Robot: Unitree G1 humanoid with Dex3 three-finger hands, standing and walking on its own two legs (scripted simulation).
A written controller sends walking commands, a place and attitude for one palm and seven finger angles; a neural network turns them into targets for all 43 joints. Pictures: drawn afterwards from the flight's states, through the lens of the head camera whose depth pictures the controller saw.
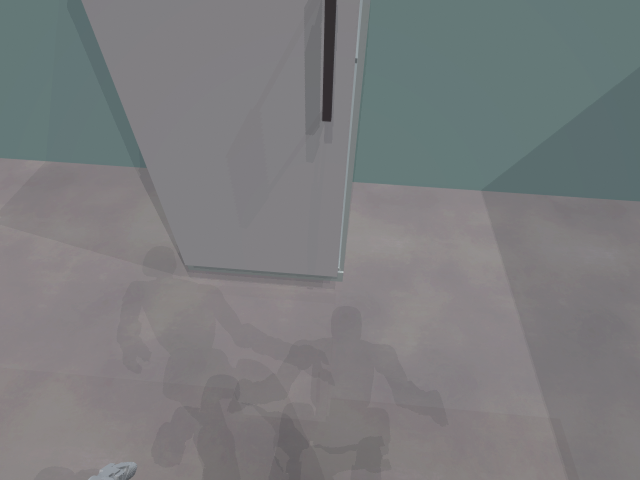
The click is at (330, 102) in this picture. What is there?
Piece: fridge door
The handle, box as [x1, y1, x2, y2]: [322, 0, 335, 121]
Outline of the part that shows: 335,0 325,0 322,120 330,121 331,117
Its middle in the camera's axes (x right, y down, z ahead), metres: +0.02 -0.39 +0.80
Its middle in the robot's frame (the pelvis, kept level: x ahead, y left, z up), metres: +0.88 +0.04 +0.14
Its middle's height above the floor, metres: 0.92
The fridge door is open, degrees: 0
